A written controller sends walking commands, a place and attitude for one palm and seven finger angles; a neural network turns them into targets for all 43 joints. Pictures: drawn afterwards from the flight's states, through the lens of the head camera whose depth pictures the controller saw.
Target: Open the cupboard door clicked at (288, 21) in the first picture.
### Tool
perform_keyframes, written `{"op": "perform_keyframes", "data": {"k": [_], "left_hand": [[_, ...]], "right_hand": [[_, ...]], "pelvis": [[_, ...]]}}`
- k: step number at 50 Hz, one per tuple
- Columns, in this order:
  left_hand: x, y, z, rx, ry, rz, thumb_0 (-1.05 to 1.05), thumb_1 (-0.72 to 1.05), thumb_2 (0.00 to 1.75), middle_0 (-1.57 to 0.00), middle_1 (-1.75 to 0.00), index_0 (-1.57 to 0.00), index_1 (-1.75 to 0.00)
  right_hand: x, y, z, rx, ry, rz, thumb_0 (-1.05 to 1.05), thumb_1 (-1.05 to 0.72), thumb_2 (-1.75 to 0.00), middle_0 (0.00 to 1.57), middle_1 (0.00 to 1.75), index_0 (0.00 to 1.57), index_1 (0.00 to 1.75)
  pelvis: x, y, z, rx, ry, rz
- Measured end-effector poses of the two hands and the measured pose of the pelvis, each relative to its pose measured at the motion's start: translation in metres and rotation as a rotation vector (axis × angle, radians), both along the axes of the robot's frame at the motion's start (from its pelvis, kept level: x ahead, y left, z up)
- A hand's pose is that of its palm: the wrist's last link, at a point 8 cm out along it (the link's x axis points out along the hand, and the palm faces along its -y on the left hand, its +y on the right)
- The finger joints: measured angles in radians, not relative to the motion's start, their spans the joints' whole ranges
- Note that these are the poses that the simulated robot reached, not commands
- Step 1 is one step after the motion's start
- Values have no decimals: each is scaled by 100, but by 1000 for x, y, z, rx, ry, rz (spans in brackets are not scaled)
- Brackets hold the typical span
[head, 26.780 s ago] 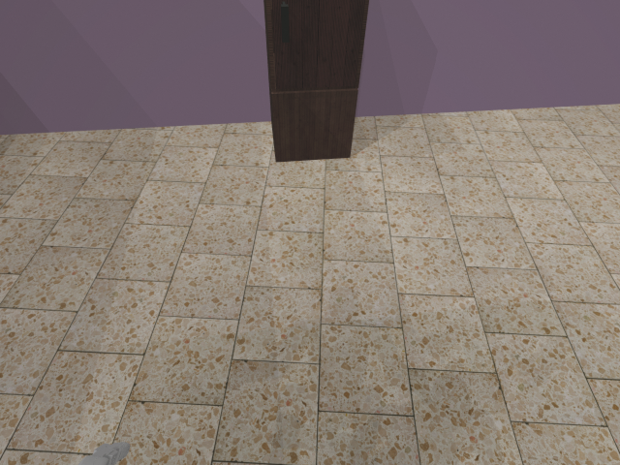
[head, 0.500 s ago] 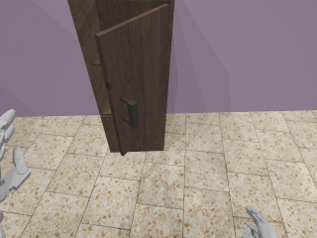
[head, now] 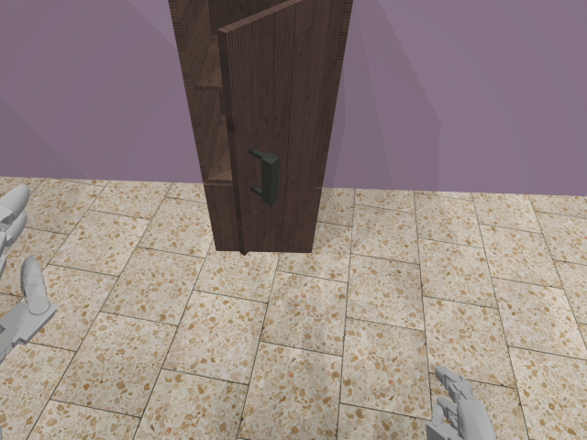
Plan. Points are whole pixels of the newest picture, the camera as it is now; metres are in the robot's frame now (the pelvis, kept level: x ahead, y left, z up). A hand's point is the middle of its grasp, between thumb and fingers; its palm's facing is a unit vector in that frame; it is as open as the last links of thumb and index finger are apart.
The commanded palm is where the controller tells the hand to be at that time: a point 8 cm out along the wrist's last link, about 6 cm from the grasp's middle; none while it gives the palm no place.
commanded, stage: stop stepping back and stand still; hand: left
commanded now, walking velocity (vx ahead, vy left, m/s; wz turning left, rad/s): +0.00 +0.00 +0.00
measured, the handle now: (262, 176) +0.64 +0.10 -0.06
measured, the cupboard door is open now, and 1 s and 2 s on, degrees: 53 53 53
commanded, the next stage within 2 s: let the arm hang, fingers relaxed in 0.48 s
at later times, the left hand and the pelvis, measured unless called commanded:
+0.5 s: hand out of the picture +0.19 +0.29 +0.16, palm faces +0.42 -0.78 -0.46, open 7.4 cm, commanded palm +0.12 +0.33 +0.17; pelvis -0.01 +0.02 +0.00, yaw +1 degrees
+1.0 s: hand out of the picture -0.01 +0.18 -0.18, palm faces +0.03 -0.98 -0.18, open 7.0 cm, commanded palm none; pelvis -0.02 -0.01 +0.00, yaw +2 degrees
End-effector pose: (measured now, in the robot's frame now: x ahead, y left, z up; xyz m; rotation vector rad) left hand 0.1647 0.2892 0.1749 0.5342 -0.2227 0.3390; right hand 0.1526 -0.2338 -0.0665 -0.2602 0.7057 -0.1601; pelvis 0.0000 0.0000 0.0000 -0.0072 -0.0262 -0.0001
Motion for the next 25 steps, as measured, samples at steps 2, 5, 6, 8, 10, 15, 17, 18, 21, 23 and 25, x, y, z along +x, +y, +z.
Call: {"op": "perform_keyframes", "data": {"k": [2,5,6,8,10,15,17,18,21,23,25], "left_hand": [[-4,5,12,45,-27,-14,2,89,90,-21,-30,-21,-30],[-11,17,16,69,-27,4,2,89,90,-21,-30,-21,-31],[-14,22,14,64,-15,17,1,89,90,-21,-30,-21,-30],[-18,31,5,41,20,47,1,89,90,-21,-30,-21,-30],[-22,37,-7,7,60,76,1,89,90,-21,-30,-21,-30],[-28,38,-27,-66,109,103,2,89,90,-21,-30,-21,-30],[-28,36,-26,-68,93,96,2,89,90,-21,-30,-21,-30],[-27,35,-23,-62,79,90,2,89,90,-21,-30,-21,-30],[-24,32,-9,-30,28,71,2,89,90,-21,-30,-21,-30],[-22,32,-1,-7,3,63,2,89,90,-21,-30,-21,-30],[-19,32,4,11,-6,60,2,89,90,-21,-30,-21,-30]], "right_hand": [[0,5,3,6,-21,-1,1,-90,-90,20,30,20,30],[-2,12,3,22,-33,-6,1,-90,-90,20,30,20,30],[-3,14,2,28,-32,-7,1,-90,-90,20,30,20,30],[-7,19,0,35,-24,-8,1,-90,-90,20,30,20,30],[-11,23,-3,37,-10,-6,1,-90,-90,20,30,20,30],[-20,32,-8,23,33,18,1,-90,-90,20,30,20,30],[-22,34,-8,19,42,28,1,-90,-90,20,30,20,30],[-23,35,-9,17,44,32,1,-90,-90,20,30,20,30],[-21,37,-8,22,39,38,1,-90,-90,20,30,21,30],[-18,38,-8,29,32,37,1,-90,-90,20,30,21,30],[-15,37,-8,37,24,31,1,-90,-90,20,30,21,30]], "pelvis": [[-3,4,0,-4,3,-1],[-7,10,1,-10,9,-4],[-9,12,1,-12,11,-5],[-11,16,2,-13,14,-5],[-13,20,2,-13,15,-6],[-17,24,2,-10,13,3],[-18,24,2,-8,11,8],[-18,24,2,-7,10,10],[-16,24,2,-9,10,13],[-14,24,2,-11,13,12],[-12,24,2,-13,17,10]]}}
